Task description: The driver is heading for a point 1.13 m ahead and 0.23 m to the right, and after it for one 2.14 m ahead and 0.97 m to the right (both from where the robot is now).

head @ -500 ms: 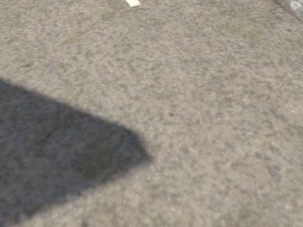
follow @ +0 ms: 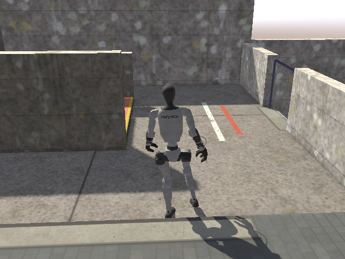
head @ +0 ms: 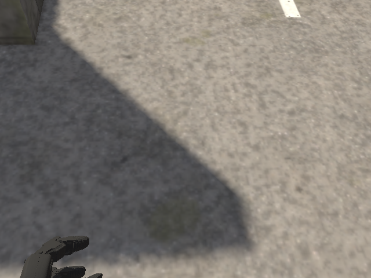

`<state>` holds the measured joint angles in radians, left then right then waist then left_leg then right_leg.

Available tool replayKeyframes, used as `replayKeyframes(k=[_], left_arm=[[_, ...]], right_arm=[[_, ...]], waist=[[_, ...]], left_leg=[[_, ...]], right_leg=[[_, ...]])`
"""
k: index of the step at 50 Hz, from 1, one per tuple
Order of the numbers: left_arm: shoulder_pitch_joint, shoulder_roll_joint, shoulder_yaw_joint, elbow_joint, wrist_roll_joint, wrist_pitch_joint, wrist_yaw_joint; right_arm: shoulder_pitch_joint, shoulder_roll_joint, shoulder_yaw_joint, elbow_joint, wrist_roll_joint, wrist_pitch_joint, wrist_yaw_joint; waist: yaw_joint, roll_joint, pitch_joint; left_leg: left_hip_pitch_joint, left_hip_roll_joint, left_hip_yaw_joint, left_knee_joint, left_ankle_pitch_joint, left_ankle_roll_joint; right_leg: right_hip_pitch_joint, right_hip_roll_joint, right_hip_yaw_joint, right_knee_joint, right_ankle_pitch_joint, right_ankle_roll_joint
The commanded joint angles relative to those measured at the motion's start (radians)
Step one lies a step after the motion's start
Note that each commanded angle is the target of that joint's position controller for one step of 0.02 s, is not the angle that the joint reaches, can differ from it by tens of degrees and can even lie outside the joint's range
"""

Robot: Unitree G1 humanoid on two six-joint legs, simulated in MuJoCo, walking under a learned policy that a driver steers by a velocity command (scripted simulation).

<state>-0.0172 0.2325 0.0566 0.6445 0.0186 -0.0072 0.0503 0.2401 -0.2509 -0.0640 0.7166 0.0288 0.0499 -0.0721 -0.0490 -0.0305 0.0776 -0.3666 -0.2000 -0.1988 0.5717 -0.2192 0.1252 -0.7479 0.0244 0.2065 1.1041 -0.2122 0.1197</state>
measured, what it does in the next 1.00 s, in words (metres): walks ahead: right foot, then left foot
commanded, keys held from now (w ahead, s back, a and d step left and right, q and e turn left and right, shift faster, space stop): shift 0.66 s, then e+shift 0.02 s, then w+e+shift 0.32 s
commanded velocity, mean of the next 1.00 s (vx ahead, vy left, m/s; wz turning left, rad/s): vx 0.16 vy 0.00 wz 0.00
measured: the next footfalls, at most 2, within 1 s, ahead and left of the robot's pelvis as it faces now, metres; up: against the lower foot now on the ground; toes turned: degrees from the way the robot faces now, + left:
right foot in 0.28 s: +0.21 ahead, -0.18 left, +0.00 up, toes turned +12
left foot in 0.54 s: +0.12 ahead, +0.07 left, +0.00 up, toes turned +2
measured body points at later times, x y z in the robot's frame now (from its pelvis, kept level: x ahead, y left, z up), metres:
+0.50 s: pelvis +0.11 -0.07 +0.00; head +0.14 -0.06 +0.45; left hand +0.22 +0.20 -0.11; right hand +0.27 -0.32 -0.11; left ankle +0.06 +0.07 -0.71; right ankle +0.17 -0.19 -0.73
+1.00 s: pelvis +0.25 -0.10 -0.01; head +0.27 -0.12 +0.44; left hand +0.44 +0.16 -0.09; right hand +0.24 -0.39 -0.14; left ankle +0.07 +0.08 -0.73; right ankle +0.36 -0.24 -0.69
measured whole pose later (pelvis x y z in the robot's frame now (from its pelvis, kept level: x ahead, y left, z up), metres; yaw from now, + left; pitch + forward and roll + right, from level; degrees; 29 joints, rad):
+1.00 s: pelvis +0.25 -0.10 -0.01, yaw -4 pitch +3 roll +3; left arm 0.18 0.31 0.06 0.69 -0.03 -0.02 -0.05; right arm 0.41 -0.29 -0.09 0.79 0.02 -0.06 -0.02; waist -0.06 0.00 -0.01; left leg 0.12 0.06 0.12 0.26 -0.41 -0.08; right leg -0.73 -0.11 -0.01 0.93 -0.22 -0.03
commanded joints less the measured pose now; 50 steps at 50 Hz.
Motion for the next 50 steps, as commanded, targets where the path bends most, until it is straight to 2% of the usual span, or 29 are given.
replayKeyframes(k=[1, 4, 9, 12, 13, 14, 15, 16, 17, 18, 19, 21, 23, 25, 27, 28, 29, 30, 31, 34, 35, 36, 37, 38, 39, 41, 43, 46, 50], left_arm=[[-0.014, 0.069, 0.027, -0.067, 0.002, -0.018, -0.015], [-0.035, 0.074, 0.025, -0.062, 0.001, -0.025, -0.025], [-0.047, 0.098, 0.023, -0.065, -0.004, -0.043, -0.040], [-0.012, 0.107, 0.027, -0.058, -0.010, -0.057, -0.055], [0.020, 0.105, 0.029, -0.049, -0.009, -0.062, -0.058], [0.053, 0.112, 0.032, -0.043, 0.004, -0.067, -0.057], [0.086, 0.178, 0.047, -0.047, 0.021, -0.069, -0.051], [0.126, 0.188, 0.050, -0.033, 0.029, -0.056, -0.049], [0.194, 0.138, 0.038, -0.005, 0.017, -0.046, -0.047], [0.206, 0.116, 0.027, 0.009, 0.003, -0.043, -0.049], [0.193, 0.126, 0.029, 0.012, -0.005, -0.038, -0.048], [0.122, 0.146, 0.031, 0.004, -0.011, -0.027, -0.042], [0.066, 0.142, 0.032, -0.002, -0.006, -0.005, -0.047], [0.090, 0.133, 0.027, 0.007, -0.012, 0.008, -0.047], [0.152, 0.100, 0.012, 0.027, -0.006, -0.003, -0.053], [0.168, 0.098, 0.008, 0.024, 0.002, -0.013, -0.061], [0.165, 0.085, 0.006, 0.016, 0.002, -0.018, -0.065], [0.141, 0.101, 0.008, 0.021, 0.003, -0.020, -0.064], [0.139, 0.099, 0.009, 0.024, -0.003, -0.021, -0.061], [0.173, 0.098, 0.010, 0.043, -0.015, -0.017, -0.053], [0.185, 0.099, 0.010, 0.054, -0.025, -0.012, -0.051], [0.170, 0.100, 0.012, 0.049, -0.042, -0.009, -0.052], [0.112, 0.104, 0.013, 0.022, -0.062, -0.013, -0.054], [0.033, 0.110, 0.012, -0.020, -0.083, -0.024, -0.057], [-0.009, 0.116, 0.014, -0.039, -0.089, -0.037, -0.057], [0.057, 0.096, 0.014, -0.014, -0.076, -0.053, -0.061], [0.086, 0.109, 0.016, -0.002, -0.053, -0.052, -0.073], [0.088, 0.089, 0.003, -0.022, -0.042, -0.035, -0.093], [0.064, 0.093, -0.010, -0.063, -0.047, -0.026, -0.108]], right_arm=[[0.028, -0.186, -0.055, -0.079, 0.001, 0.001, -0.034], [0.044, -0.143, -0.041, -0.086, -0.015, 0.007, -0.028], [0.012, -0.124, -0.023, -0.114, -0.028, 0.002, -0.001], [-0.018, -0.116, -0.013, -0.128, -0.026, -0.007, 0.025], [-0.036, -0.106, -0.008, -0.130, -0.023, -0.012, 0.033], [-0.020, -0.098, -0.006, -0.120, -0.023, -0.022, 0.041], [0.050, -0.087, -0.008, -0.112, -0.051, -0.037, 0.050], [0.148, -0.103, -0.017, -0.080, -0.046, -0.041, 0.051], [0.109, -0.136, -0.023, -0.085, -0.035, -0.036, 0.051], [0.044, -0.160, -0.032, -0.103, -0.027, -0.025, 0.049], [0.000, -0.157, -0.035, -0.105, -0.024, -0.013, 0.046], [0.025, -0.125, -0.033, -0.080, -0.026, 0.005, 0.051], [0.045, -0.046, -0.009, -0.050, -0.022, 0.002, 0.060], [0.056, -0.020, -0.005, -0.029, -0.028, -0.011, 0.068], [0.044, -0.063, -0.013, -0.037, -0.052, -0.015, 0.073], [0.027, -0.112, -0.021, -0.055, -0.055, -0.015, 0.068], [0.014, -0.126, -0.026, -0.036, -0.053, -0.019, 0.068], [0.002, -0.091, -0.017, -0.046, -0.053, -0.027, 0.069], [0.008, -0.082, -0.012, -0.040, -0.057, -0.035, 0.066], [0.034, -0.093, -0.013, -0.033, -0.052, -0.056, 0.056], [0.082, -0.109, -0.023, -0.022, -0.051, -0.055, 0.049], [0.124, -0.140, -0.036, -0.022, -0.045, -0.054, 0.046], [0.192, -0.179, -0.048, -0.021, -0.038, -0.061, 0.043], [0.211, -0.227, -0.065, -0.016, -0.026, -0.074, 0.040], [0.234, -0.212, -0.062, -0.008, -0.027, -0.096, 0.033], [0.222, -0.145, -0.048, 0.005, -0.022, -0.130, 0.028], [0.151, -0.126, -0.045, -0.008, -0.021, -0.130, 0.033], [0.070, -0.153, -0.052, -0.017, -0.016, -0.129, 0.041], [0.082, -0.210, -0.070, 0.006, -0.010, -0.131, 0.055]], waist=[[0.015, 0.091, -0.250], [-0.006, 0.134, -0.189], [-0.004, 0.126, -0.128], [0.019, 0.135, -0.117], [0.047, 0.132, -0.116], [0.070, 0.113, -0.117], [0.035, 0.016, -0.165], [0.009, -0.136, -0.228], [0.049, -0.225, -0.276], [0.070, -0.207, -0.256], [0.074, -0.159, -0.239], [0.034, -0.093, -0.205], [0.022, -0.111, -0.159], [0.020, -0.127, -0.172], [0.032, -0.079, -0.174], [0.058, -0.007, -0.150], [0.089, 0.103, -0.121], [0.067, 0.085, -0.093], [0.066, 0.086, -0.083], [0.061, 0.078, -0.078], [0.037, 0.091, -0.111], [0.007, 0.146, -0.087], [-0.040, 0.212, -0.022], [-0.066, 0.273, 0.083], [-0.082, 0.235, 0.145], [-0.045, 0.156, 0.118], [-0.023, 0.116, 0.047], [0.006, 0.137, 0.012], [0.008, 0.108, 0.034]], left_leg=[[0.279, 0.263, -0.265, -0.064, 0.570, -0.048], [0.275, 0.269, -0.283, -0.069, 0.569, -0.043], [0.245, 0.295, -0.333, -0.064, 0.526, 0.030], [0.177, 0.272, -0.332, -0.059, 0.515, 0.046], [0.144, 0.245, -0.314, -0.055, 0.491, 0.034], [0.104, 0.212, -0.299, -0.061, 0.425, 0.004], [0.052, 0.136, -0.238, 0.015, 0.216, -0.048], [-0.052, 0.064, -0.162, 0.125, -0.168, -0.122], [-0.053, 0.071, -0.097, 0.206, -0.397, -0.170], [-0.092, 0.101, -0.056, 0.275, -0.456, -0.201], [-0.115, 0.120, -0.017, 0.351, -0.449, -0.219], [-0.063, 0.174, 0.032, 0.366, -0.374, -0.235], [0.052, 0.183, 0.098, 0.147, -0.266, -0.219], [0.190, 0.167, 0.139, -0.057, -0.052, -0.190], [0.273, 0.190, 0.105, -0.118, 0.046, -0.154], [0.248, 0.249, 0.039, -0.124, 0.062, -0.118], [0.116, 0.241, 0.032, -0.125, -0.105, -0.085], [0.065, 0.233, 0.033, -0.152, -0.162, -0.081], [0.053, 0.234, 0.031, -0.162, -0.144, -0.091], [0.108, 0.220, 0.061, -0.128, 0.000, -0.117], [0.157, 0.213, 0.070, -0.144, -0.164, -0.107], [0.190, 0.249, 0.017, -0.188, -0.407, -0.063], [0.236, 0.366, -0.142, -0.299, -0.633, 0.010], [0.244, 0.517, -0.325, -0.406, -0.733, 0.091], [0.288, 0.587, -0.419, -0.448, -0.696, 0.137], [0.481, 0.595, -0.327, -0.418, -0.478, 0.109], [0.505, 0.549, -0.125, -0.428, -0.226, 0.048], [0.383, 0.478, 0.135, -0.443, -0.025, -0.009], [0.318, 0.480, 0.300, -0.444, 0.013, -0.025]], right_leg=[[0.005, -0.004, -0.041, -0.143, 0.121, -0.005], [0.010, -0.018, -0.055, -0.188, 0.117, -0.022], [0.092, -0.040, -0.071, -0.268, 0.016, -0.054], [0.276, -0.025, -0.103, -0.414, -0.022, -0.083], [0.383, -0.021, -0.118, -0.538, 0.060, -0.097], [0.520, -0.040, -0.100, -0.679, 0.282, -0.115], [0.674, -0.150, 0.013, -0.643, 0.628, -0.167], [0.815, -0.281, 0.140, -0.592, 0.858, -0.314], [0.798, -0.366, 0.271, -0.655, 0.806, -0.416], [0.783, -0.365, 0.308, -0.689, 0.667, -0.427], [0.756, -0.344, 0.288, -0.696, 0.550, -0.402], [0.622, -0.293, 0.187, -0.724, 0.332, -0.336], [0.505, -0.194, 0.058, -0.749, 0.189, -0.277], [0.470, -0.165, 0.010, -0.741, 0.087, -0.265], [0.432, -0.137, -0.012, -0.725, -0.053, -0.203], [0.414, -0.105, -0.043, -0.694, -0.118, -0.164], [0.486, -0.053, -0.118, -0.675, -0.113, -0.129], [0.524, -0.048, -0.127, -0.638, -0.068, -0.112], [0.536, -0.049, -0.129, -0.619, -0.021, -0.116], [0.514, -0.051, -0.116, -0.590, 0.126, -0.131], [0.476, -0.010, -0.147, -0.551, -0.031, -0.138], [0.368, 0.041, -0.184, -0.470, -0.260, -0.142], [0.196, 0.057, -0.207, -0.350, -0.328, -0.146], [0.022, -0.002, -0.198, -0.211, -0.306, -0.166], [-0.133, -0.058, -0.110, -0.094, -0.316, -0.190], [-0.316, -0.099, -0.027, -0.009, -0.226, -0.211], [-0.265, -0.126, -0.061, -0.041, -0.120, -0.186], [-0.099, -0.154, -0.157, -0.099, 0.009, -0.131], [0.048, -0.148, -0.262, -0.211, -0.009, -0.169]])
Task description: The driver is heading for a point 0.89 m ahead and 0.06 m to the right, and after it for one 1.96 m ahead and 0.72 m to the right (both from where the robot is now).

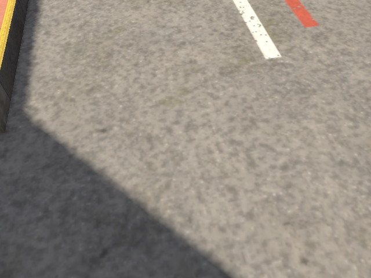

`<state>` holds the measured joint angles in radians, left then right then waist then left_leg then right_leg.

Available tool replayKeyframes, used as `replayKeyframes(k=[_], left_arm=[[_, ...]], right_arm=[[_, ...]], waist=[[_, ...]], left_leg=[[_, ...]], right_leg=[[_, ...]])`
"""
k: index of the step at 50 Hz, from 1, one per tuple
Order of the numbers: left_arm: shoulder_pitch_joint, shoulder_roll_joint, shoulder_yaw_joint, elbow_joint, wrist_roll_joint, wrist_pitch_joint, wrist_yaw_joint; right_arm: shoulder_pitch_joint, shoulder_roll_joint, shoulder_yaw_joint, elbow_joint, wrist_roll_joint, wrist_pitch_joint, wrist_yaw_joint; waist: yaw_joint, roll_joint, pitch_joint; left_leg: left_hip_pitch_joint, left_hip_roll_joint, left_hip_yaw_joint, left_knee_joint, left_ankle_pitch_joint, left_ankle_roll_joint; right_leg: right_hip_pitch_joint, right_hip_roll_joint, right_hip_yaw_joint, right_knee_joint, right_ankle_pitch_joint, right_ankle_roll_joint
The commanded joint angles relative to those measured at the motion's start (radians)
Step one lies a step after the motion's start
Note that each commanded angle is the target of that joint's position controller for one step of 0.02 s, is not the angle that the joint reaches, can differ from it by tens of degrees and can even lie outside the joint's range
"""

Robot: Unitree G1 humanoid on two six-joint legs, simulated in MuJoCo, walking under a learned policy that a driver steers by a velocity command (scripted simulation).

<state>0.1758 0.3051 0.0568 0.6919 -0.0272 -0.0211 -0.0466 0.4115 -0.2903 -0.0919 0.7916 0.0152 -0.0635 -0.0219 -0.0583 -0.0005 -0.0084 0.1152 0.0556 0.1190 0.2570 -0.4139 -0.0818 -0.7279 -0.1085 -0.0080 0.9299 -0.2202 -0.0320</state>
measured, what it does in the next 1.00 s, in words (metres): walks ahead: right foot, then left foot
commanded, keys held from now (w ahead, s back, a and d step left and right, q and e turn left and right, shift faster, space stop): w+e+shift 0.20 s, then w+shift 0.12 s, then w+q+shift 0.32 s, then q+shift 0.24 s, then e+shift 0.12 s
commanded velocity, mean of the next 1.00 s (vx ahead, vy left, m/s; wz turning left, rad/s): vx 0.76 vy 0.00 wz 0.03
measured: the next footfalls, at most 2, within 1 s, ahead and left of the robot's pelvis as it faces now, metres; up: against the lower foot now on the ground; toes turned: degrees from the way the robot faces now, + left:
right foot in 0.08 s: +0.20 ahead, -0.14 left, +0.00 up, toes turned -9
left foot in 0.58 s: +0.70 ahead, -0.17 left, +0.00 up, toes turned -13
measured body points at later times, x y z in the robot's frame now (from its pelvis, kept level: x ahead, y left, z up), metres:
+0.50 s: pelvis +0.38 -0.15 +0.00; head +0.41 -0.18 +0.45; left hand +0.43 +0.12 -0.11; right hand +0.58 -0.42 -0.06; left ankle +0.67 -0.10 -0.67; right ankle +0.16 -0.14 -0.72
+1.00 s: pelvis +0.81 -0.27 -0.01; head +0.84 -0.26 +0.44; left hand +1.04 -0.03 -0.06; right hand +0.87 -0.57 -0.13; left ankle +0.67 -0.17 -0.68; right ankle +0.98 -0.36 -0.73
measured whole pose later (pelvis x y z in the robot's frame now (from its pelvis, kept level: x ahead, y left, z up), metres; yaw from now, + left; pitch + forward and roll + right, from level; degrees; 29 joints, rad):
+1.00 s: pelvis +0.81 -0.27 -0.01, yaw +7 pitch +1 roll -1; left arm 0.02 0.25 0.01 0.57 0.04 -0.13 0.00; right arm 0.38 -0.31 -0.08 0.77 0.02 -0.01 -0.03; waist -0.06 0.00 0.05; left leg -0.24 -0.18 -0.26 1.00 -0.59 0.01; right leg -0.50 0.09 0.12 0.49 -0.06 0.00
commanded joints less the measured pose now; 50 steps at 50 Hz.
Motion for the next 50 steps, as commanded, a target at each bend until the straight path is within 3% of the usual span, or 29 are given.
replayKeyframes(k=[1, 2, 4, 5, 6, 7, 8, 9, 10, 12, 16, 19, 24, 27, 29, 30, 31, 32, 33, 34, 36, 39, 41, 43, 45, 47, 48, 49, 50], left_arm=[[-0.099, 0.037, -0.005, -0.110, -0.004, -0.010, -0.012], [-0.023, 0.068, 0.010, -0.098, -0.009, -0.009, -0.010], [0.378, 0.206, 0.086, 0.002, -0.034, -0.002, 0.002], [0.470, 0.310, 0.107, 0.054, -0.038, -0.003, 0.015], [0.396, 0.339, 0.084, -0.022, -0.016, -0.033, 0.009], [0.367, 0.234, 0.060, -0.043, -0.012, -0.055, 0.002], [0.357, 0.219, 0.055, -0.031, 0.007, -0.067, 0.002], [0.294, 0.207, 0.050, -0.040, 0.017, -0.074, -0.001], [0.215, 0.184, 0.042, -0.056, 0.030, -0.074, 0.000], [0.139, 0.111, 0.019, -0.074, 0.026, -0.073, 0.011], [0.238, 0.054, -0.006, -0.008, 0.002, -0.081, 0.040], [0.298, 0.053, -0.014, 0.041, 0.004, -0.078, 0.059], [0.359, 0.101, -0.010, 0.127, 0.021, -0.076, 0.073], [0.340, 0.155, 0.007, 0.135, 0.076, -0.052, 0.102], [0.146, 0.207, 0.024, 0.073, 0.111, -0.034, 0.110], [0.078, 0.098, -0.005, 0.011, 0.137, -0.045, 0.100], [0.255, 0.004, -0.042, -0.026, 0.031, -0.081, 0.065], [0.137, 0.099, -0.035, -0.046, -0.011, -0.126, 0.043], [0.029, 0.119, -0.035, -0.087, -0.018, -0.152, 0.032], [-0.022, 0.090, -0.042, -0.098, 0.015, -0.165, 0.028], [0.033, 0.087, -0.035, -0.091, 0.048, -0.154, 0.028], [-0.027, 0.065, -0.042, -0.146, 0.077, -0.136, 0.041], [-0.081, 0.005, -0.052, -0.169, 0.075, -0.127, 0.043], [-0.104, 0.022, -0.032, -0.193, 0.044, -0.109, 0.050], [-0.109, 0.062, -0.009, -0.202, 0.028, -0.098, 0.061], [0.037, 0.082, 0.010, -0.145, 0.054, -0.101, 0.066], [0.159, 0.111, 0.011, -0.116, 0.069, -0.105, 0.064], [0.158, 0.100, -0.010, -0.107, 0.100, -0.105, 0.054], [0.154, 0.057, -0.015, -0.077, 0.076, -0.098, 0.031]], right_arm=[[-0.102, -0.184, -0.044, -0.071, 0.001, -0.013, 0.008], [-0.115, -0.200, -0.046, -0.075, -0.003, -0.008, 0.008], [-0.151, -0.201, -0.032, -0.100, -0.015, -0.006, 0.006], [-0.166, -0.035, 0.017, -0.140, -0.044, -0.028, 0.010], [-0.091, 0.011, 0.046, -0.209, -0.013, -0.078, 0.018], [-0.237, -0.133, 0.018, -0.229, 0.028, -0.108, 0.019], [-0.272, -0.138, 0.018, -0.238, 0.043, -0.121, 0.019], [-0.280, -0.112, 0.029, -0.226, 0.012, -0.127, 0.008], [-0.255, -0.101, 0.026, -0.223, -0.014, -0.119, 0.005], [-0.202, -0.105, 0.020, -0.193, -0.011, -0.086, 0.018], [-0.375, -0.056, 0.042, -0.235, -0.039, -0.064, 0.024], [-0.495, -0.002, 0.064, -0.249, -0.022, -0.080, 0.051], [-0.597, -0.032, 0.052, -0.287, 0.029, -0.094, 0.096], [-0.462, -0.099, 0.024, -0.273, 0.046, -0.085, 0.104], [0.053, -0.170, -0.008, -0.132, 0.052, -0.051, 0.080], [0.254, -0.179, 0.004, -0.056, 0.028, -0.035, 0.068], [0.207, -0.209, -0.009, -0.054, -0.002, -0.053, 0.074], [0.145, -0.126, -0.009, -0.092, -0.019, -0.043, 0.049], [0.074, -0.110, 0.002, -0.113, -0.035, -0.045, 0.038], [-0.019, -0.086, 0.013, -0.131, -0.034, -0.049, 0.048], [-0.141, -0.113, 0.008, -0.174, -0.030, -0.049, 0.045], [-0.188, -0.127, 0.007, -0.168, 0.007, -0.033, 0.023], [-0.102, -0.165, -0.017, -0.118, 0.020, -0.002, 0.003], [-0.032, -0.160, -0.020, -0.081, 0.029, 0.025, -0.008], [-0.046, -0.121, -0.012, -0.082, 0.027, 0.038, -0.018], [-0.055, -0.074, -0.006, -0.091, 0.011, 0.043, -0.027], [-0.050, -0.007, 0.020, -0.117, -0.013, 0.043, -0.024], [0.200, 0.050, 0.043, -0.085, -0.011, 0.038, -0.012], [0.352, -0.008, 0.043, -0.015, -0.010, 0.043, 0.009]], waist=[[0.040, 0.080, 0.109], [0.088, 0.098, 0.059], [0.306, 0.039, -0.160], [0.279, -0.291, -0.117], [0.160, -0.412, -0.336], [0.213, -0.190, -0.206], [0.183, -0.106, -0.101], [0.137, 0.011, -0.057], [0.078, 0.008, -0.030], [0.030, -0.068, 0.010], [0.090, -0.028, 0.115], [0.154, -0.059, 0.116], [0.175, -0.088, 0.126], [0.064, -0.153, -0.012], [-0.194, -0.128, -0.198], [-0.217, 0.159, -0.274], [-0.065, 0.438, -0.422], [-0.128, 0.201, -0.321], [-0.081, 0.062, -0.161], [0.003, -0.145, -0.021], [0.116, -0.127, 0.063], [0.133, -0.086, 0.114], [0.076, -0.031, 0.026], [0.049, 0.048, -0.032], [0.062, 0.106, -0.051], [0.122, 0.117, -0.154], [0.154, -0.011, -0.267], [0.037, -0.292, -0.382], [-0.002, -0.218, -0.442]], left_leg=[[-0.176, 0.221, 0.019, -0.083, 0.347, 0.177], [-0.190, 0.215, 0.055, 0.035, 0.627, 0.171], [-0.401, 0.155, 0.097, 0.593, 1.022, 0.120], [-0.769, 0.000, 0.048, 1.054, 0.099, 0.046], [-0.959, -0.123, -0.227, 1.284, -0.185, 0.070], [-1.051, -0.076, -0.288, 1.293, -0.034, 0.113], [-1.079, -0.049, -0.265, 1.247, 0.036, 0.137], [-0.987, 0.002, -0.265, 1.147, 0.102, 0.146], [-0.883, 0.034, -0.278, 1.064, 0.160, 0.145], [-0.803, 0.066, -0.262, 0.960, 0.211, 0.124], [-0.819, 0.039, -0.152, 0.664, 0.437, 0.065], [-0.714, -0.016, -0.063, 0.408, 0.685, 0.073], [-0.759, -0.090, -0.022, 0.200, 0.671, 0.155], [-0.643, -0.194, 0.047, 0.265, 0.515, 0.194], [-0.163, -0.133, -0.040, 0.284, 0.541, 0.250], [0.242, -0.028, -0.219, 0.442, 0.424, 0.313], [0.552, 0.228, -0.927, 0.226, -0.126, 0.573], [0.462, 0.208, -1.020, 0.048, -0.339, 0.510], [0.272, 0.195, -0.941, 0.006, -0.163, 0.473], [0.011, 0.139, -0.843, -0.032, 0.088, 0.440], [-0.262, 0.062, -0.676, -0.040, 0.567, 0.453], [-0.589, -0.082, -0.441, -0.009, 0.900, 0.382], [-0.692, -0.161, -0.390, 0.061, 0.804, 0.273], [-0.670, -0.174, -0.458, 0.123, 0.576, 0.209], [-0.555, -0.157, -0.491, 0.222, 0.463, 0.174], [-0.393, -0.166, -0.417, 0.480, 0.532, 0.116], [-0.445, -0.197, -0.348, 0.792, 0.163, 0.077], [-0.601, -0.283, -0.355, 1.099, -0.368, 0.032], [-0.615, -0.189, -0.431, 1.181, -0.319, 0.012]], right_leg=[[0.103, 0.017, -0.088, -0.052, -0.037, -0.043], [0.229, 0.080, -0.149, -0.039, -0.077, -0.068], [0.807, 0.219, -0.162, -0.084, -0.072, -0.148], [0.991, 0.087, 0.225, -0.267, -0.275, -0.211], [1.093, -0.134, 0.966, -0.636, -0.778, -0.383], [1.030, -0.169, 1.039, -0.780, -0.809, -0.309], [0.928, -0.174, 0.960, -0.750, -0.710, -0.292], [0.768, -0.141, 0.835, -0.713, -0.523, -0.267], [0.621, -0.094, 0.712, -0.679, -0.383, -0.257], [0.512, -0.028, 0.528, -0.714, -0.274, -0.256], [0.460, 0.055, 0.284, -0.747, 0.143, -0.211], [0.463, 0.076, 0.167, -0.793, 0.246, -0.137], [0.783, -0.016, 0.074, -0.776, 0.656, -0.050], [0.965, -0.058, 0.024, -0.523, 1.372, 0.011], [0.778, -0.048, -0.014, 0.018, 1.563, 0.042], [0.353, 0.089, 0.017, 0.501, 0.482, 0.051], [-0.081, 0.235, 0.183, 0.780, -0.355, 0.115], [-0.177, 0.170, 0.238, 0.711, -0.214, 0.048], [-0.168, 0.140, 0.239, 0.629, -0.167, 0.022], [-0.073, 0.123, 0.202, 0.518, -0.137, -0.010], [0.049, 0.096, 0.185, 0.399, -0.152, 0.023], [0.244, 0.124, 0.055, -0.002, -0.045, 0.087], [0.483, 0.224, -0.005, -0.240, 0.240, 0.096], [0.602, 0.269, 0.042, -0.368, 0.404, 0.107], [0.599, 0.228, 0.093, -0.461, 0.455, 0.103], [0.690, 0.166, 0.085, -0.519, 0.591, 0.071], [0.858, -0.023, 0.243, -0.447, 0.923, -0.012], [1.037, -0.280, 0.621, -0.397, 1.330, -0.232], [1.001, -0.327, 0.764, -0.383, 1.165, -0.334]])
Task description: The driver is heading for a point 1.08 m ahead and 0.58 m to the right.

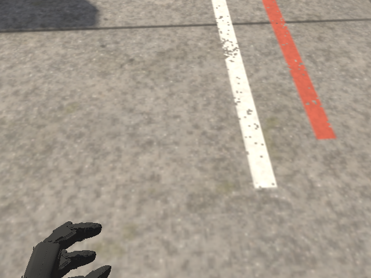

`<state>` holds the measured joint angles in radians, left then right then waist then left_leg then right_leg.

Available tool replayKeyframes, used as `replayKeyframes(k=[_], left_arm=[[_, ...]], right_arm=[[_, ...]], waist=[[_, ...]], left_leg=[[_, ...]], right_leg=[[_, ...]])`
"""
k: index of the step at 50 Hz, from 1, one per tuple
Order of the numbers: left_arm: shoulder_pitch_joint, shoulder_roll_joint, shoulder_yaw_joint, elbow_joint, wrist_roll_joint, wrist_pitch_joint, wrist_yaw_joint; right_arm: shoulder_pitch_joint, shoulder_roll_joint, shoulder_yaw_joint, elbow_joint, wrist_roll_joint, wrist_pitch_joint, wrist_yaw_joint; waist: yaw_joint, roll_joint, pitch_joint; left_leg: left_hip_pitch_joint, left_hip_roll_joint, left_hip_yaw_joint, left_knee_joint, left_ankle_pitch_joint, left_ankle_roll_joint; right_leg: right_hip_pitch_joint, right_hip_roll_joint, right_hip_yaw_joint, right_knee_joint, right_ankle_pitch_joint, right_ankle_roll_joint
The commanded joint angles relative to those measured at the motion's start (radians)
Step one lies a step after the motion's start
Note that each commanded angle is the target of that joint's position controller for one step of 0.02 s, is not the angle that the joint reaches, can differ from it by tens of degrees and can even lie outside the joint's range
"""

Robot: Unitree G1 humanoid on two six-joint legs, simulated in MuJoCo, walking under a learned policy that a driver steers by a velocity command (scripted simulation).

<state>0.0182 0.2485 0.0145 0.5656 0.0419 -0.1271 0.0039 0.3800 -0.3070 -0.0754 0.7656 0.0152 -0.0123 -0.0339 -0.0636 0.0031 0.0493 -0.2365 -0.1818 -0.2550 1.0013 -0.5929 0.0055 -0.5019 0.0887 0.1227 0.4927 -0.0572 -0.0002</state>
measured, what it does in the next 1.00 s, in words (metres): walks ahead, turning right: left foot, then right foot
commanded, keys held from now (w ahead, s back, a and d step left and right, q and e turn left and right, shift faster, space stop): e+shift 0.78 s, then shift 0.22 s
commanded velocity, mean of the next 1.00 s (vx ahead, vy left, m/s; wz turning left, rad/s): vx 0.05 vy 0.00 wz -0.65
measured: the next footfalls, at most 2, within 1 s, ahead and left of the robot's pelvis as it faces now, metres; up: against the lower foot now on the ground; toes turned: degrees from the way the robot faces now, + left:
left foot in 0.36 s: +0.19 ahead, +0.08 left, +0.00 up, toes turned -24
right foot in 0.80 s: +0.07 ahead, -0.18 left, +0.00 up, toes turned -42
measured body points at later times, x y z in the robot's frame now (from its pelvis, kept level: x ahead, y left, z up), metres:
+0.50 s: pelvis +0.09 +0.00 +0.03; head +0.12 +0.00 +0.48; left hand +0.30 +0.26 -0.06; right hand +0.18 -0.32 -0.04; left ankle +0.15 +0.09 -0.71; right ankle +0.09 -0.13 -0.64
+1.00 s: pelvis +0.08 -0.07 +0.03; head +0.10 -0.12 +0.48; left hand +0.41 +0.00 -0.03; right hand -0.03 -0.38 -0.09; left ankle +0.18 +0.05 -0.62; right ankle +0.04 -0.15 -0.71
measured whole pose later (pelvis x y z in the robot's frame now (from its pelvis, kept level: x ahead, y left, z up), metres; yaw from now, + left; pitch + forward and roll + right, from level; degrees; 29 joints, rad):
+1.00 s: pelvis +0.08 -0.07 +0.03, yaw -45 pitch +2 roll +2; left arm 0.16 0.31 0.05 0.56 0.00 0.03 0.01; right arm 0.16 -0.35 -0.08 0.74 0.00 0.02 -0.02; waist -0.02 0.03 0.06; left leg -0.55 0.04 0.00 1.13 -0.38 -0.08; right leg -0.31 0.03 0.04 0.49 -0.21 -0.05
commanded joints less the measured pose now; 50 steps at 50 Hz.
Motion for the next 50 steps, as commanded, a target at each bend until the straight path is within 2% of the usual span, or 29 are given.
replayKeyframes(k=[1, 2, 3, 4, 6, 8, 10, 13, 16, 17, 18, 19, 20, 21, 22, 24, 29, 33, 37, 39, 40, 41, 42, 43, 44, 45, 46, 48, 50], left_arm=[[0.206, 0.145, 0.043, 0.041, -0.031, 0.021, -0.029], [0.144, 0.125, 0.046, 0.004, -0.046, 0.041, -0.027], [0.105, 0.142, 0.041, -0.010, -0.051, 0.055, -0.021], [0.108, 0.179, 0.053, -0.005, -0.049, 0.066, -0.022], [0.143, 0.187, 0.068, 0.017, -0.045, 0.080, -0.016], [0.175, 0.184, 0.075, 0.032, -0.046, 0.094, -0.004], [0.180, 0.203, 0.089, 0.027, -0.057, 0.111, 0.009], [0.195, 0.214, 0.106, 0.020, -0.067, 0.137, 0.025], [0.212, 0.213, 0.116, 0.016, -0.066, 0.161, 0.041], [0.208, 0.206, 0.116, 0.011, -0.072, 0.166, 0.043], [0.241, 0.182, 0.109, 0.015, -0.077, 0.168, 0.042], [0.266, 0.149, 0.101, 0.005, -0.081, 0.169, 0.041], [0.295, 0.174, 0.112, -0.004, -0.089, 0.159, 0.036], [0.302, 0.254, 0.133, 0.011, -0.076, 0.155, 0.030], [0.330, 0.265, 0.139, 0.036, -0.073, 0.163, 0.029], [0.373, 0.213, 0.125, 0.054, -0.057, 0.181, 0.032], [0.206, 0.159, 0.086, -0.051, -0.070, 0.171, 0.008], [0.179, 0.135, 0.066, -0.088, -0.066, 0.167, -0.018], [0.191, 0.163, 0.081, -0.096, -0.068, 0.191, -0.027], [0.253, 0.180, 0.101, -0.077, -0.064, 0.201, -0.024], [0.335, 0.245, 0.128, -0.052, -0.058, 0.198, -0.008], [0.356, 0.404, 0.159, -0.075, -0.055, 0.192, 0.013], [0.323, 0.355, 0.139, -0.109, -0.018, 0.163, 0.004], [0.310, 0.301, 0.121, -0.093, -0.013, 0.144, -0.007], [0.257, 0.267, 0.111, -0.075, -0.030, 0.135, -0.003], [0.200, 0.229, 0.097, -0.078, -0.049, 0.138, 0.003], [0.154, 0.221, 0.086, -0.082, -0.052, 0.141, 0.009], [0.121, 0.210, 0.075, -0.081, -0.036, 0.141, 0.014], [0.122, 0.199, 0.069, -0.065, -0.033, 0.137, 0.017]], right_arm=[[0.309, -0.039, 0.025, 0.011, 0.012, 0.010, 0.028], [0.098, -0.100, 0.006, -0.032, -0.007, 0.023, 0.012], [-0.062, -0.135, -0.009, -0.085, -0.024, 0.035, -0.004], [-0.121, -0.116, -0.007, -0.111, -0.036, 0.037, -0.011], [-0.122, -0.049, 0.009, -0.117, -0.037, 0.023, -0.016], [-0.141, -0.017, 0.018, -0.113, -0.027, 0.013, -0.021], [-0.166, -0.036, 0.015, -0.110, -0.019, 0.017, -0.018], [-0.239, -0.060, 0.010, -0.122, -0.011, 0.015, -0.007], [-0.246, -0.076, 0.002, -0.119, -0.001, -0.008, 0.009], [-0.221, -0.085, -0.004, -0.107, 0.000, -0.015, 0.011], [-0.212, -0.111, -0.013, -0.105, -0.006, -0.017, 0.008], [-0.207, -0.166, -0.021, -0.114, -0.038, -0.011, 0.005], [-0.275, -0.173, -0.021, -0.129, -0.078, -0.009, 0.008], [-0.339, -0.118, -0.010, -0.150, -0.078, -0.013, 0.002], [-0.391, -0.072, 0.001, -0.166, -0.059, -0.012, -0.007], [-0.412, -0.051, 0.013, -0.175, -0.031, -0.006, -0.016], [-0.279, -0.100, -0.002, -0.137, -0.038, 0.019, -0.020], [-0.272, -0.166, -0.030, -0.127, -0.031, 0.030, 0.002], [-0.275, -0.186, -0.049, -0.112, 0.005, 0.012, 0.029], [-0.274, -0.160, -0.048, -0.098, 0.026, -0.001, 0.035], [-0.204, -0.118, -0.037, -0.074, 0.016, -0.009, 0.042], [-0.192, -0.046, -0.006, -0.132, -0.048, -0.015, 0.049], [-0.274, -0.080, -0.012, -0.145, -0.049, -0.017, 0.041], [-0.332, -0.127, -0.023, -0.145, -0.015, -0.008, 0.031], [-0.324, -0.117, -0.023, -0.138, -0.004, -0.001, 0.018], [-0.301, -0.120, -0.024, -0.119, -0.013, 0.008, 0.006], [-0.270, -0.128, -0.027, -0.107, -0.020, 0.016, 0.003], [-0.209, -0.124, -0.026, -0.082, -0.017, 0.022, 0.007], [-0.198, -0.104, -0.017, -0.077, -0.013, 0.025, 0.006]], waist=[[-0.003, -0.199, -0.425], [0.055, -0.042, -0.304], [0.070, 0.017, -0.194], [0.057, 0.022, -0.129], [0.040, -0.042, -0.118], [0.040, -0.103, -0.171], [0.038, -0.139, -0.197], [0.056, -0.167, -0.141], [0.051, -0.179, -0.115], [0.034, -0.170, -0.118], [0.039, -0.121, -0.140], [0.056, 0.051, -0.175], [0.090, 0.229, -0.145], [0.111, 0.186, -0.096], [0.125, 0.131, -0.073], [0.122, 0.105, -0.055], [0.024, 0.109, -0.051], [0.016, 0.136, -0.094], [0.041, 0.164, -0.109], [0.094, 0.131, -0.129], [0.121, -0.007, -0.166], [0.080, -0.374, -0.192], [0.149, -0.275, -0.319], [0.169, -0.159, -0.282], [0.130, -0.125, -0.216], [0.103, -0.090, -0.187], [0.075, -0.114, -0.174], [0.050, -0.125, -0.182], [0.054, -0.119, -0.170]], left_leg=[[-0.371, 0.139, 0.046, 0.490, -0.039, -0.086], [-0.387, 0.148, 0.116, 0.419, 0.061, -0.091], [-0.390, 0.142, 0.129, 0.349, 0.122, -0.087], [-0.344, 0.131, 0.134, 0.257, 0.137, -0.079], [-0.259, 0.117, 0.145, 0.014, 0.131, -0.060], [-0.183, 0.080, 0.155, -0.131, 0.131, -0.060], [-0.130, 0.068, 0.128, -0.222, 0.193, -0.056], [-0.080, 0.063, 0.101, -0.344, 0.261, -0.047], [0.016, 0.078, 0.087, -0.505, 0.333, -0.028], [0.090, 0.105, 0.098, -0.599, 0.407, -0.013], [0.188, 0.189, 0.066, -0.665, 0.430, 0.024], [0.268, 0.385, -0.123, -0.697, 0.387, 0.135], [0.164, 0.537, -0.265, -0.748, 0.465, 0.229], [0.082, 0.542, -0.208, -0.752, 0.497, 0.234], [0.047, 0.477, -0.098, -0.733, 0.475, 0.196], [0.039, 0.426, 0.011, -0.717, 0.533, 0.182], [0.205, 0.432, 0.148, -0.702, 0.729, 0.231], [0.191, 0.462, 0.251, -0.674, 0.842, 0.220], [0.179, 0.502, 0.312, -0.605, 0.844, 0.168], [0.117, 0.482, 0.380, -0.465, 0.769, 0.088], [-0.046, 0.410, 0.436, -0.277, 0.638, 0.011], [-0.426, 0.265, 0.473, 0.072, -0.047, -0.093], [-0.498, 0.211, 0.257, 0.250, -0.124, -0.104], [-0.488, 0.234, 0.216, 0.291, -0.043, -0.080], [-0.487, 0.254, 0.209, 0.248, 0.046, -0.062], [-0.471, 0.268, 0.202, 0.202, 0.114, -0.064], [-0.407, 0.255, 0.215, 0.201, 0.170, -0.072], [-0.329, 0.231, 0.229, 0.187, 0.236, -0.088], [-0.309, 0.229, 0.227, 0.087, 0.262, -0.097]], right_leg=[[0.717, -0.502, 0.687, -0.021, 0.472, -0.387], [0.554, -0.372, 0.627, -0.109, 0.148, -0.316], [0.403, -0.308, 0.556, -0.152, 0.037, -0.266], [0.303, -0.243, 0.510, -0.179, 0.028, -0.229], [0.271, -0.167, 0.407, -0.187, 0.105, -0.183], [0.294, -0.146, 0.393, -0.184, 0.175, -0.183], [0.290, -0.151, 0.432, -0.206, 0.037, -0.179], [0.233, -0.140, 0.493, -0.253, -0.206, -0.160], [0.203, -0.115, 0.540, -0.253, -0.319, -0.128], [0.171, -0.090, 0.529, -0.227, -0.356, -0.102], [0.113, -0.041, 0.483, -0.147, -0.478, -0.063], [-0.018, 0.045, 0.339, 0.052, -0.584, -0.023], [-0.079, 0.105, 0.147, 0.336, -0.557, 0.014], [-0.097, 0.022, 0.105, 0.488, -0.477, 0.052], [-0.085, 0.001, 0.078, 0.559, -0.408, 0.066], [-0.124, -0.020, 0.033, 0.745, -0.337, 0.093], [-0.232, -0.150, -0.080, 0.616, -0.264, 0.152], [-0.083, -0.175, -0.144, 0.419, -0.264, 0.125], [0.060, -0.148, -0.195, 0.225, -0.253, 0.058], [0.229, -0.110, -0.201, 0.031, -0.128, -0.006], [0.456, -0.122, -0.103, -0.074, 0.114, -0.064], [0.696, -0.418, 0.312, -0.034, 0.624, -0.221], [0.634, -0.523, 0.426, -0.064, 0.622, -0.382], [0.580, -0.465, 0.309, -0.088, 0.510, -0.348], [0.517, -0.402, 0.228, -0.092, 0.386, -0.285], [0.473, -0.361, 0.184, -0.096, 0.317, -0.240], [0.402, -0.337, 0.144, -0.103, 0.339, -0.231], [0.348, -0.308, 0.105, -0.124, 0.335, -0.234], [0.347, -0.297, 0.096, -0.135, 0.290, -0.233]])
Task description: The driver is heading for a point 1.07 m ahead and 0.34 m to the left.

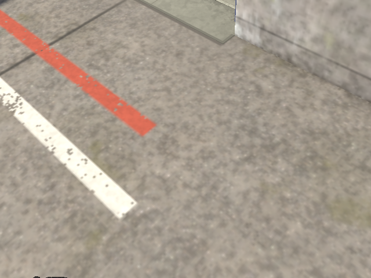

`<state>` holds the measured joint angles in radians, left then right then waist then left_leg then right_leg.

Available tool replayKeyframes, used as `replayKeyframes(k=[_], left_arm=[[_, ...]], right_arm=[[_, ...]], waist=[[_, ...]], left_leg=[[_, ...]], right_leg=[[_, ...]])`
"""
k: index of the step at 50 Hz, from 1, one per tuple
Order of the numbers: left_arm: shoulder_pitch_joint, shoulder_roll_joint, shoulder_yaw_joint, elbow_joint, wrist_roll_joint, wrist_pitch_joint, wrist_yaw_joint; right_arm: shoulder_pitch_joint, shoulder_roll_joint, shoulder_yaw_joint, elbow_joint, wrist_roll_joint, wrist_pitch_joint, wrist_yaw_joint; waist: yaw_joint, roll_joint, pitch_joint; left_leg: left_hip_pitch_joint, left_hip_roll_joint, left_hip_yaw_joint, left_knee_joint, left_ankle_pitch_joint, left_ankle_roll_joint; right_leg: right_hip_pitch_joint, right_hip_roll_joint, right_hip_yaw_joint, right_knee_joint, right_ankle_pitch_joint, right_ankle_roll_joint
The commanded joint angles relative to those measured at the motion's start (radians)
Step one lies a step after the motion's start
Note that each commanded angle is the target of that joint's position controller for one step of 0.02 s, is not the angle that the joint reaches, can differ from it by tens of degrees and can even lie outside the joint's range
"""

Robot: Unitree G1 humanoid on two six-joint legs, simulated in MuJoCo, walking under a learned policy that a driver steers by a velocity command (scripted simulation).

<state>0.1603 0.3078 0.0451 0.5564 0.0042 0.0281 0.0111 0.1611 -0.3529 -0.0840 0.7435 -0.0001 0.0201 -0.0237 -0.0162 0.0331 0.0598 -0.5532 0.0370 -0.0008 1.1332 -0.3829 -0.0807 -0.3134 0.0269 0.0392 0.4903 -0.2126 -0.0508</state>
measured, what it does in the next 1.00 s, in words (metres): steps on the spot, turning left: left foot, then right foot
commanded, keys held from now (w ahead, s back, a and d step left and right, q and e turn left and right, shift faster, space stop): shift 0.04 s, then q+shift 0.62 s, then shift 0.24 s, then w+shift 0.10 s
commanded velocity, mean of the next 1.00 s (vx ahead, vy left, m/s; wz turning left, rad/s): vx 0.02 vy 0.00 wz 0.47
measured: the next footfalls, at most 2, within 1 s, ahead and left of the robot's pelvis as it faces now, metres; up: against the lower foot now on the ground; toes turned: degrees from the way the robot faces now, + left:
left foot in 0.26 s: +0.04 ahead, +0.14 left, +0.00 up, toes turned +6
right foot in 0.60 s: +0.11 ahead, -0.09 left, +0.00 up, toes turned +29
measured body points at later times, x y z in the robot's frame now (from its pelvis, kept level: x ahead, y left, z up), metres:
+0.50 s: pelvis +0.01 +0.01 +0.00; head +0.05 +0.04 +0.45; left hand +0.13 +0.32 -0.09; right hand +0.19 -0.26 -0.09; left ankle +0.00 +0.13 -0.74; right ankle +0.04 -0.12 -0.70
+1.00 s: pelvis +0.02 +0.01 +0.00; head +0.04 +0.02 +0.45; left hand -0.05 +0.30 -0.11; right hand +0.31 -0.11 -0.09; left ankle -0.07 +0.11 -0.72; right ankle +0.07 -0.11 -0.74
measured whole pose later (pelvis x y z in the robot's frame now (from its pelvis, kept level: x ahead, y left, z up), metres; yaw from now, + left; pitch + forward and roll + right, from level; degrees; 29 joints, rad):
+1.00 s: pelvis +0.02 +0.01 +0.00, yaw +33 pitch +2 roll +0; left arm 0.24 0.29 0.06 0.75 -0.03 0.00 0.00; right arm 0.18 -0.28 -0.04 0.62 0.02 0.04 0.00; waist 0.05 0.00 0.01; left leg -0.30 0.02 -0.01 0.63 -0.39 -0.03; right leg -0.21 -0.04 -0.07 0.43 -0.26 -0.02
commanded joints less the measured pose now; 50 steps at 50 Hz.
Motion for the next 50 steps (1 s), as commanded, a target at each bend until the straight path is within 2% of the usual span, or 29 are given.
replayKeyframes(k=[1, 2, 5, 7, 9, 12, 13, 14, 15, 16, 17, 19, 21, 24, 27, 29, 30, 31, 32, 33, 34, 35, 36, 38, 41, 45, 47, 48, 50], left_arm=[[-0.018, 0.136, 0.036, -0.046, 0.004, -0.018, 0.011], [-0.020, 0.136, 0.035, -0.038, 0.005, -0.017, 0.012], [-0.046, 0.058, 0.005, 0.000, 0.024, -0.026, 0.004], [-0.031, 0.098, 0.016, 0.034, 0.029, -0.030, -0.005], [-0.034, 0.152, 0.036, 0.049, 0.017, -0.022, 0.000], [-0.027, 0.154, 0.046, 0.068, -0.009, -0.011, 0.018], [-0.013, 0.139, 0.047, 0.073, -0.011, -0.012, 0.024], [-0.005, 0.111, 0.046, 0.050, 0.013, -0.019, 0.029], [-0.094, 0.086, 0.041, 0.019, 0.025, -0.023, 0.033], [-0.175, 0.065, 0.036, -0.011, 0.020, -0.025, 0.034], [-0.153, 0.064, 0.042, -0.006, 0.007, -0.025, 0.029], [-0.104, 0.071, 0.048, 0.018, -0.001, -0.021, 0.024], [-0.126, 0.044, 0.043, 0.020, 0.001, -0.031, 0.018], [-0.112, 0.028, 0.038, 0.036, -0.015, -0.045, 0.000], [-0.067, 0.058, 0.049, 0.054, -0.021, -0.053, -0.012], [0.004, 0.081, 0.065, 0.080, -0.022, -0.059, -0.014], [0.036, 0.111, 0.079, 0.095, -0.019, -0.059, -0.009], [0.042, 0.174, 0.093, 0.084, -0.005, -0.052, 0.001], [-0.019, 0.213, 0.094, 0.067, 0.042, -0.049, -0.004], [-0.072, 0.173, 0.085, 0.043, 0.049, -0.058, -0.003], [-0.114, 0.111, 0.067, 0.034, 0.038, -0.061, 0.004], [-0.129, 0.091, 0.060, 0.032, 0.023, -0.060, 0.011], [-0.125, 0.087, 0.056, 0.039, 0.008, -0.058, 0.017], [-0.068, 0.093, 0.051, 0.059, 0.007, -0.054, 0.023], [0.011, 0.116, 0.056, 0.088, 0.010, -0.044, 0.021], [-0.010, 0.156, 0.064, 0.101, -0.004, -0.035, 0.004], [0.058, 0.178, 0.070, 0.127, -0.023, -0.035, -0.006], [0.065, 0.188, 0.069, 0.134, -0.034, -0.037, -0.012], [0.045, 0.177, 0.060, 0.142, -0.049, -0.044, -0.017]], right_arm=[[0.014, -0.047, -0.003, -0.058, 0.002, -0.006, -0.005], [0.010, -0.039, 0.002, -0.060, 0.000, -0.006, -0.004], [0.038, -0.005, 0.022, -0.038, 0.001, -0.003, 0.009], [0.018, -0.041, 0.015, -0.057, 0.011, -0.001, 0.012], [0.009, -0.077, 0.005, -0.082, 0.020, -0.004, 0.014], [0.057, -0.061, 0.006, -0.091, 0.015, -0.011, 0.023], [0.068, -0.083, 0.000, -0.098, 0.012, -0.012, 0.023], [0.086, -0.162, -0.023, -0.104, 0.013, -0.014, 0.015], [0.118, -0.193, -0.037, -0.109, 0.015, -0.015, 0.012], [0.186, -0.180, -0.036, -0.103, -0.007, -0.024, 0.010], [0.174, -0.165, -0.034, -0.107, -0.014, -0.037, 0.006], [0.063, -0.139, -0.035, -0.139, 0.019, -0.038, -0.003], [0.033, -0.121, -0.036, -0.155, 0.035, -0.011, -0.018], [0.044, -0.140, -0.052, -0.171, 0.027, 0.018, -0.030], [0.022, -0.152, -0.061, -0.193, 0.032, 0.029, -0.024], [-0.022, -0.144, -0.059, -0.210, 0.044, 0.033, -0.023], [-0.013, -0.116, -0.050, -0.214, 0.044, 0.032, -0.023], [0.061, -0.050, -0.033, -0.204, 0.028, 0.034, -0.017], [0.084, -0.067, -0.042, -0.226, 0.025, 0.024, -0.015], [0.097, -0.145, -0.062, -0.217, 0.017, 0.015, -0.011], [0.091, -0.181, -0.073, -0.191, 0.018, 0.018, -0.009], [0.100, -0.159, -0.071, -0.169, 0.012, 0.024, -0.012], [0.100, -0.131, -0.062, -0.165, 0.009, 0.028, -0.012], [0.058, -0.087, -0.042, -0.187, 0.016, 0.025, -0.008], [-0.015, -0.054, -0.020, -0.220, 0.015, 0.017, -0.007], [-0.028, -0.026, 0.004, -0.224, 0.006, 0.018, 0.001], [-0.009, -0.025, 0.011, -0.210, 0.021, 0.016, 0.010], [0.010, -0.029, 0.012, -0.201, 0.028, 0.012, 0.017], [0.088, -0.032, 0.009, -0.153, 0.031, -0.007, 0.028]], waist=[[0.012, -0.152, -0.172], [0.017, -0.157, -0.165], [0.024, -0.173, -0.157], [0.042, -0.190, -0.101], [0.041, -0.182, -0.057], [0.013, -0.134, -0.070], [0.014, -0.082, -0.073], [0.048, 0.094, -0.089], [0.000, 0.218, -0.074], [-0.063, 0.263, -0.091], [-0.044, 0.193, -0.114], [0.017, 0.076, -0.115], [0.014, 0.078, -0.138], [0.004, 0.117, -0.182], [0.008, 0.163, -0.181], [0.048, 0.166, -0.174], [0.049, 0.137, -0.181], [0.009, -0.058, -0.205], [-0.030, -0.278, -0.130], [-0.046, -0.241, -0.095], [-0.043, -0.165, -0.071], [-0.041, -0.125, -0.063], [-0.029, -0.123, -0.059], [0.006, -0.127, -0.060], [0.053, -0.157, -0.095], [0.052, -0.197, -0.124], [0.077, -0.208, -0.143], [0.067, -0.224, -0.120], [0.008, -0.189, -0.053]], left_leg=[[0.016, 0.013, -0.031, -0.102, 0.057, -0.013], [0.035, 0.017, -0.034, -0.156, 0.061, -0.012], [0.194, 0.048, -0.024, -0.345, 0.087, -0.002], [0.223, 0.028, 0.004, -0.385, 0.058, 0.014], [0.185, 0.009, 0.026, -0.415, 0.025, 0.038], [0.211, 0.002, 0.034, -0.553, 0.145, 0.087], [0.240, 0.025, -0.024, -0.616, 0.321, 0.121], [0.288, 0.129, -0.203, -0.650, 0.572, 0.188], [0.350, 0.236, -0.434, -0.743, 0.629, 0.327], [0.447, 0.310, -0.577, -0.821, 0.632, 0.421], [0.478, 0.292, -0.548, -0.813, 0.606, 0.412], [0.479, 0.209, -0.427, -0.770, 0.590, 0.317], [0.472, 0.148, -0.387, -0.756, 0.582, 0.277], [0.454, 0.119, -0.410, -0.739, 0.541, 0.269], [0.384, 0.103, -0.481, -0.745, 0.470, 0.255], [0.325, 0.066, -0.507, -0.719, 0.364, 0.215], [0.247, 0.023, -0.484, -0.673, 0.226, 0.172], [0.115, -0.078, -0.362, -0.467, -0.094, 0.117], [-0.064, -0.162, -0.230, -0.251, -0.241, 0.074], [-0.078, -0.059, -0.203, -0.081, -0.197, 0.045], [-0.060, -0.039, -0.181, -0.018, -0.124, 0.031], [-0.056, -0.039, -0.167, 0.031, -0.065, 0.016], [-0.073, -0.040, -0.156, 0.079, -0.024, 0.003], [-0.080, -0.040, -0.121, 0.068, 0.001, -0.015], [-0.086, -0.031, -0.111, -0.071, -0.019, -0.031], [0.098, -0.014, -0.043, -0.308, -0.053, -0.019], [0.189, -0.032, 0.018, -0.415, -0.054, 0.008], [0.243, -0.038, 0.036, -0.485, -0.044, 0.037], [0.423, -0.056, 0.078, -0.687, 0.068, 0.110]], right_leg=[[0.162, -0.234, 0.184, -0.134, 0.416, -0.183], [0.157, -0.233, 0.188, -0.136, 0.377, -0.183], [0.089, -0.224, 0.134, -0.159, 0.210, -0.170], [0.049, -0.239, 0.146, -0.170, 0.102, -0.178], [0.069, -0.266, 0.170, -0.150, 0.096, -0.183], [0.126, -0.273, 0.149, -0.067, 0.204, -0.143], [0.118, -0.230, 0.103, 0.001, 0.154, -0.093], [0.043, -0.109, -0.021, 0.158, 0.067, -0.014], [-0.120, 0.050, -0.106, 0.328, -0.104, 0.072], [-0.280, 0.093, -0.015, 0.525, -0.424, 0.086], [-0.313, 0.065, 0.059, 0.648, -0.440, 0.084], [-0.328, 0.026, 0.084, 0.605, -0.318, 0.088], [-0.268, 0.038, 0.055, 0.451, -0.234, 0.113], [-0.159, 0.068, 0.054, 0.269, -0.178, 0.127], [-0.037, 0.085, 0.052, 0.104, -0.131, 0.120], [0.086, 0.075, 0.039, -0.093, -0.005, 0.105], [0.198, 0.008, 0.065, -0.167, 0.063, 0.081], [0.313, -0.215, 0.275, -0.208, 0.021, -0.001], [0.217, -0.391, 0.525, -0.260, 0.057, -0.138], [0.162, -0.436, 0.507, -0.268, 0.065, -0.189], [0.118, -0.363, 0.387, -0.250, 0.044, -0.170], [0.116, -0.291, 0.295, -0.235, 0.032, -0.142], [0.128, -0.264, 0.244, -0.224, 0.082, -0.140], [0.155, -0.243, 0.166, -0.216, 0.220, -0.165], [0.274, -0.269, 0.149, -0.192, 0.326, -0.199], [0.238, -0.276, 0.090, -0.169, 0.405, -0.197], [0.192, -0.278, 0.111, -0.239, -0.038, -0.192], [0.139, -0.285, 0.136, -0.268, -0.231, -0.182], [-0.011, -0.270, 0.127, -0.256, -0.392, -0.147]])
